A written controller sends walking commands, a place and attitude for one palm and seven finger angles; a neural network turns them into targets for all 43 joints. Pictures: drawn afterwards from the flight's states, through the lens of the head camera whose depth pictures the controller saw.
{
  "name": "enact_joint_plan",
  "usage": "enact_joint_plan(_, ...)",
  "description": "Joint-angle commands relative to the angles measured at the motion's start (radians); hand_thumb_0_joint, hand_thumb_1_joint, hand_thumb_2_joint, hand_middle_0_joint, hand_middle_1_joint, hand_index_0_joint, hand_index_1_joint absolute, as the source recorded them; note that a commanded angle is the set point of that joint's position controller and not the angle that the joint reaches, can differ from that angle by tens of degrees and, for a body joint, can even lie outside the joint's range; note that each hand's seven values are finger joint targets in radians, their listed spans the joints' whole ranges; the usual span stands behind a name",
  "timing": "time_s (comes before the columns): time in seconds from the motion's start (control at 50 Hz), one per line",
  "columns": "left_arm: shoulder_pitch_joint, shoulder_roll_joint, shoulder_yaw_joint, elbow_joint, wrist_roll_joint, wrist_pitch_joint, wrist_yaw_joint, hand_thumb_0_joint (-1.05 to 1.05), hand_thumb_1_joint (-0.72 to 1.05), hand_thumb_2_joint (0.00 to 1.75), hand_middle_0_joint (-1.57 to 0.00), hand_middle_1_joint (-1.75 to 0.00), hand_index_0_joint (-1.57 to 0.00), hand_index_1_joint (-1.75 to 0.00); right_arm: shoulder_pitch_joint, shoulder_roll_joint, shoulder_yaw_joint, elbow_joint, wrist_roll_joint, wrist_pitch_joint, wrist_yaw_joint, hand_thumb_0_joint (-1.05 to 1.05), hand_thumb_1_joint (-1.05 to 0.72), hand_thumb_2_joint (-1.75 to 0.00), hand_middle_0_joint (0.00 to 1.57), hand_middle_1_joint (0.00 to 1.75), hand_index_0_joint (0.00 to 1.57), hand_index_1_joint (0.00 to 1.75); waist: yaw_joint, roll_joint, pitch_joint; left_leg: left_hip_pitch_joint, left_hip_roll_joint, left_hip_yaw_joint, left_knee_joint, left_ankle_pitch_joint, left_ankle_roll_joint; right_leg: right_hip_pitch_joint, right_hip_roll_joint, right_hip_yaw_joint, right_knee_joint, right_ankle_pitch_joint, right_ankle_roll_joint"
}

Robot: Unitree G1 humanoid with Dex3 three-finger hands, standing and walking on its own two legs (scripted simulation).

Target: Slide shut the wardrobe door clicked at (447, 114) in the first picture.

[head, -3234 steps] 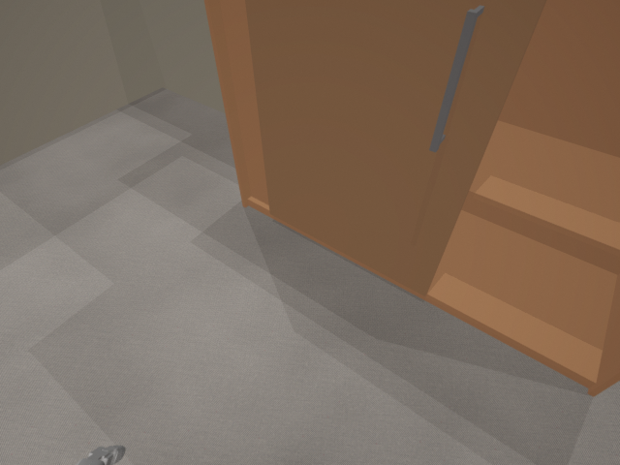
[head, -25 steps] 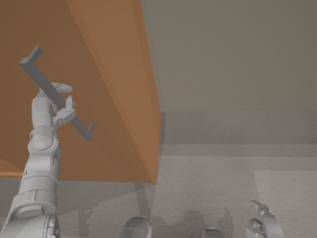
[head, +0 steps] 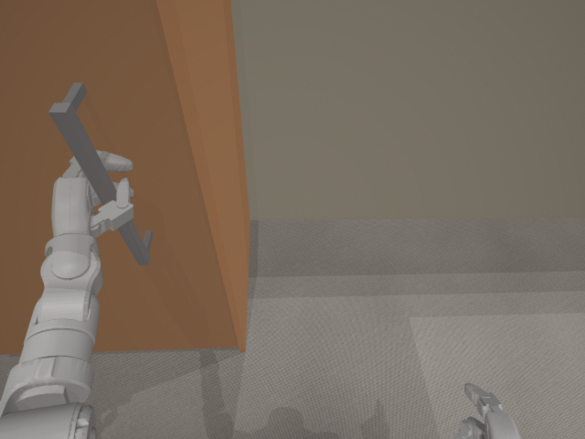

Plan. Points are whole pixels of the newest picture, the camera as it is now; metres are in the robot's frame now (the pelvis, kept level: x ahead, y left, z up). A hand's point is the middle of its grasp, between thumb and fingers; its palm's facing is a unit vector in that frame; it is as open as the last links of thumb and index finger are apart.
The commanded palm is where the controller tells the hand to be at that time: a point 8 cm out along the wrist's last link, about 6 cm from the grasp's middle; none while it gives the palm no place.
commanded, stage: stop walking and hold the door there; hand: left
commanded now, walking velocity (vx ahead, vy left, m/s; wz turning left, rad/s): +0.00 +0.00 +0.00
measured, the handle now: (116, 192) +0.42 +0.28 +0.08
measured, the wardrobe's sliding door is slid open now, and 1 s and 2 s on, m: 0.00 0.00 0.01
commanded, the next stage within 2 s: none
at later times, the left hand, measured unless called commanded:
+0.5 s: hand (125, 205) +0.38 +0.26 +0.09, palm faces +0.31 -0.92 -0.23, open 5.1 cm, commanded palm +0.35 +0.29 +0.09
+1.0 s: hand (124, 209) +0.38 +0.26 +0.08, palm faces +0.17 -0.96 -0.22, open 5.0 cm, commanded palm +0.36 +0.30 +0.09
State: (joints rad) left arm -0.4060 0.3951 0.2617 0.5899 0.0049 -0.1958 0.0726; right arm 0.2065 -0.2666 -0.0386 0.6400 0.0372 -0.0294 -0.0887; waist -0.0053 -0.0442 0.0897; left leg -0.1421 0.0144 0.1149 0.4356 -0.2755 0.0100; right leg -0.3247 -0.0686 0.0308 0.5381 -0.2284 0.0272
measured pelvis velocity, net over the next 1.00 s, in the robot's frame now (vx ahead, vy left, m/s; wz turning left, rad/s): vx -0.01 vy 0.08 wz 0.01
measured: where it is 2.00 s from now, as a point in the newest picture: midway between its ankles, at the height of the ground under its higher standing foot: outside the picture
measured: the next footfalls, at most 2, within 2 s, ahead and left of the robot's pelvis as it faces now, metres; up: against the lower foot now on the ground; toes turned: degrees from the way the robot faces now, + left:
right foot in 0.10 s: +0.05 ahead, -0.13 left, +0.00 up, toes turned -4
right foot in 1.02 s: +0.07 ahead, -0.02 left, +0.00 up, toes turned -7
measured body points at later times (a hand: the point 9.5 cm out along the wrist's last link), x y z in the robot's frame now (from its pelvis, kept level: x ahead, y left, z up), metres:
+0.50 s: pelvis -0.02 +0.02 +0.00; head +0.01 +0.02 +0.45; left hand +0.36 +0.30 +0.11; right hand +0.08 -0.26 -0.11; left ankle -0.03 +0.11 -0.74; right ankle +0.01 -0.12 -0.74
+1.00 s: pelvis -0.01 +0.08 -0.01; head +0.05 +0.06 +0.44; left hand +0.37 +0.31 +0.10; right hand +0.14 -0.14 -0.14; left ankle +0.00 +0.16 -0.74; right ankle +0.02 -0.02 -0.72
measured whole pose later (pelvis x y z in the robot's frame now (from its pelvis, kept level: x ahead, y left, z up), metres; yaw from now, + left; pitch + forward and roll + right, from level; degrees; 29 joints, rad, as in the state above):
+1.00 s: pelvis -0.01 +0.08 -0.01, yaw +1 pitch -2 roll +0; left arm -0.44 0.27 0.11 0.50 -0.05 -0.17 0.07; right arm 0.18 -0.20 0.01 0.68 0.04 -0.05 -0.06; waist 0.01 0.03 0.17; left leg -0.23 -0.01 0.12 0.56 -0.30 0.06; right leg -0.35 -0.06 -0.13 0.77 -0.42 0.03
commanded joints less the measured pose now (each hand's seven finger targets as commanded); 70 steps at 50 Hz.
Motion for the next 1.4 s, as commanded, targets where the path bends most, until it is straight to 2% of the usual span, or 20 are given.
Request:
enact_joint_plan(0.0,-0.386,0.227,0.023,-0.247,-0.013,-0.047,0.033,0.0,0.9,0.9,-0.45,-1.4,-0.45,-1.4,-0.015,-0.138,-0.022,-0.107,0.003,-0.057,0.009,0.0,-0.9,-0.9,0.2,0.3,0.2,0.3,0.01,0.196,-0.245,0.077,0.243,-0.152,-0.035,0.503,0.106,0.051,0.027,-0.063,0.056,-0.097,-0.028)
enact_joint_plan(0.14,-0.376,0.223,0.03,-0.187,-0.028,-0.014,0.042,0.0,0.9,0.9,-0.45,-1.4,-0.45,-1.4,-0.011,-0.134,-0.006,-0.07,-0.001,-0.069,-0.003,0.0,-0.9,-0.9,0.2,0.3,0.2,0.3,-0.011,0.004,-0.297,-0.051,0.125,-0.099,-0.013,0.114,0.008,0.231,-0.039,0.044,-0.09,0.247,-0.049)
enact_joint_plan(0.48,-0.414,0.222,0.008,-0.088,-0.029,-0.023,0.041,0.0,0.9,0.9,-0.45,-1.4,-0.45,-1.4,-0.003,-0.143,-0.006,-0.049,0.005,-0.059,-0.02,0.0,-0.9,-0.9,0.2,0.3,0.2,0.3,-0.006,0.119,-0.294,-0.046,0.131,-0.094,-0.045,0.132,0.018,0.197,-0.018,0.007,-0.101,0.164,-0.036)
enact_joint_plan(0.62,-0.422,0.313,0.098,-0.007,-0.029,-0.026,0.03,0.0,0.9,0.9,-0.45,-1.4,-0.45,-1.4,0.002,-0.154,-0.039,-0.037,-0.007,-0.024,-0.012,0.0,-0.9,-0.9,0.2,0.3,0.2,0.3,0.023,-0.162,-0.255,-0.372,0.007,-0.12,0.319,-0.223,0.001,0.356,-0.333,0.36,-0.275,-0.112,-0.206)
enact_joint_plan(0.74,-0.525,0.204,0.01,-0.08,-0.032,-0.048,0.009,0.0,0.9,0.9,-0.45,-1.4,-0.45,-1.4,-0.029,-0.113,-0.024,-0.02,-0.017,-0.026,-0.004,0.0,-0.9,-0.9,0.2,0.3,0.2,0.3,-0.029,-0.079,-0.263,0.011,-0.008,-0.026,0.023,0.002,-0.001,0.076,-0.231,0.047,-0.086,-0.025,-0.098)
enact_joint_plan(0.76,-0.554,0.187,-0.008,-0.125,-0.033,-0.057,0.007,0.0,0.9,0.9,-0.45,-1.4,-0.45,-1.4,-0.036,-0.117,-0.03,-0.024,-0.013,-0.03,-0.005,0.0,-0.9,-0.9,0.2,0.3,0.2,0.3,-0.034,-0.002,-0.254,0.086,0.011,-0.028,-0.024,0.041,0.007,-0.005,-0.175,0.011,-0.004,-0.058,-0.078)
enact_joint_plan(0.8,-0.587,0.051,-0.128,-0.232,-0.054,-0.076,-0.002,0.0,0.9,0.9,-0.45,-1.4,-0.45,-1.4,-0.056,-0.141,-0.032,-0.063,0.004,-0.032,0.003,0.0,-0.9,-0.9,0.2,0.3,0.2,0.3,-0.037,0.406,-0.244,0.12,0.261,-0.355,-0.167,-0.032,0.132,-0.196,0.027,-0.155,0.39,-0.347,-0.002)
enact_joint_plan(0.82,-0.57,0.035,-0.133,-0.264,-0.037,-0.078,0.008,0.0,0.9,0.9,-0.45,-1.4,-0.45,-1.4,-0.076,-0.099,-0.011,-0.088,0.002,-0.041,0.006,0.0,-0.9,-0.9,0.2,0.3,0.2,0.3,-0.036,0.407,-0.228,0.103,0.304,-0.464,-0.201,0.011,0.205,-0.26,0.02,-0.104,0.557,-0.401,-0.013)
enact_joint_plan(0.86,-0.498,0.078,-0.094,-0.294,-0.041,-0.07,0.021,0.0,0.9,0.9,-0.45,-1.4,-0.45,-1.4,-0.063,-0.117,-0.02,-0.067,-0.002,-0.052,0.006,0.0,-0.9,-0.9,0.2,0.3,0.2,0.3,-0.016,0.14,-0.224,0.145,0.271,-0.379,-0.073,0.322,0.246,-0.25,-0.007,-0.093,0.527,-0.334,-0.003)
enact_joint_plan(0.96,-0.412,0.041,-0.112,-0.391,-0.053,-0.048,0.009,0.0,0.9,0.9,-0.45,-1.4,-0.45,-1.4,-0.123,-0.09,0.007,-0.087,0.004,-0.077,0.035,0.0,-0.9,-0.9,0.2,0.3,0.2,0.3,0.03,0.172,-0.28,0.045,0.163,-0.139,0.071,0.423,0.135,0.144,0.001,-0.162,0.02,-0.066,-0.009)
enact_joint_plan(0.98,-0.397,0.051,-0.105,-0.409,-0.049,-0.053,0.01,0.0,0.9,0.9,-0.45,-1.4,-0.45,-1.4,-0.135,-0.078,0.013,-0.094,0.003,-0.079,0.039,0.0,-0.9,-0.9,0.2,0.3,0.2,0.3,0.051,0.066,-0.306,-0.094,0.123,-0.107,0.193,0.301,0.095,0.339,-0.066,-0.087,-0.138,0.072,-0.036)
enact_joint_plan(1.0,-0.358,0.132,-0.053,-0.371,-0.038,-0.048,0.02,0.0,0.9,0.9,-0.45,-1.4,-0.45,-1.4,-0.107,-0.069,0.006,-0.091,-0.004,-0.067,0.036,0.0,-0.9,-0.9,0.2,0.3,0.2,0.3,0.045,-0.222,-0.332,-0.374,-0.007,-0.031,0.448,-0.03,0.023,0.573,-0.326,0.285,-0.218,0.262,-0.135)
enact_joint_plan(1.02,-0.317,0.148,-0.005,-0.356,-0.065,-0.028,0.025,0.0,0.9,0.9,-0.45,-1.4,-0.45,-1.4,-0.095,-0.075,-0.003,-0.096,-0.016,-0.067,0.035,0.0,-0.9,-0.9,0.2,0.3,0.2,0.3,0.034,-0.235,-0.317,-0.478,-0.033,-0.141,0.685,-0.258,-0.031,0.524,-0.527,0.516,-0.245,0.34,-0.222)
enact_joint_plan(1.04,-0.344,0.134,-0.001,-0.365,-0.074,-0.019,0.023,0.0,0.9,0.9,-0.45,-1.4,-0.45,-1.4,-0.062,-0.089,-0.015,-0.082,-0.017,-0.065,0.042,0.0,-0.9,-0.9,0.2,0.3,0.2,0.3,0.022,-0.2,-0.292,-0.449,0.004,-0.24,0.766,-0.193,-0.053,0.415,-0.51,0.454,-0.225,0.262,-0.198)
enact_joint_plan(1.12,-0.424,0.102,-0.022,-0.46,-0.057,-0.057,0.018,0.0,0.9,0.9,-0.45,-1.4,-0.45,-1.4,-0.117,-0.038,0.03,-0.063,-0.029,-0.049,0.037,0.0,-0.9,-0.9,0.2,0.3,0.2,0.3,0.005,-0.161,-0.275,-0.47,0.049,-0.161,0.795,-0.098,-0.061,0.344,-0.371,0.107,-0.115,0.347,-0.139)
enact_joint_plan(1.24,-0.4,-0.035,-0.152,-0.618,-0.039,-0.04,0.02,0.0,0.9,0.9,-0.45,-1.4,-0.45,-1.4,-0.181,0.007,0.037,-0.122,-0.041,-0.03,0.027,0.0,-0.9,-0.9,0.2,0.3,0.2,0.3,0.025,-0.288,-0.303,-0.176,0.002,0.051,0.248,-0.078,-0.042,0.238,-0.283,-0.074,-0.05,0.394,-0.103)
enact_joint_plan(1.28,-0.431,-0.12,-0.241,-0.699,-0.03,-0.03,0.015,0.0,0.9,0.9,-0.45,-1.4,-0.45,-1.4,-0.162,0.003,0.024,-0.134,-0.037,-0.019,0.023,0.0,-0.9,-0.9,0.2,0.3,0.2,0.3,-0.012,-0.192,-0.36,0.024,-0.032,0.106,0.03,0.122,-0.052,0.187,-0.2,-0.145,0.068,0.32,-0.061)
enact_joint_plan(1.3,-0.418,-0.196,-0.325,-0.721,-0.036,-0.03,0.006,0.0,0.9,0.9,-0.45,-1.4,-0.45,-1.4,-0.164,-0.016,0.013,-0.146,-0.025,-0.021,0.017,0.0,-0.9,-0.9,0.2,0.3,0.2,0.3,-0.026,-0.058,-0.356,0.143,0.039,0.057,-0.012,0.209,-0.046,0.086,-0.139,-0.177,0.192,0.206,-0.028)
enact_joint_plan(1.34,-0.488,-0.309,-0.441,-0.78,-0.03,-0.039,-0.009,0.0,0.9,0.9,-0.45,-1.4,-0.45,-1.4,-0.143,-0.078,-0.011,-0.162,-0.01,-0.03,0.036,0.0,-0.9,-0.9,0.2,0.3,0.2,0.3,-0.034,0.269,-0.403,0.209,0.362,-0.384,-0.069,0.54,0.139,-0.138,0.03,-0.128,0.494,-0.408,0.005)
enact_joint_plan(1.38,-0.443,-0.293,-0.429,-0.758,-0.034,-0.039,-0.02,0.0,0.9,0.9,-0.45,-1.4,-0.45,-1.4,-0.137,-0.048,-0.009,-0.124,-0.01,-0.05,0.039,0.0,-0.9,-0.9,0.2,0.3,0.2,0.3,-0.034,0.274,-0.372,0.217,0.36,-0.331,-0.015,0.563,0.187,-0.166,-0.005,-0.06,0.376,-0.308,-0.01)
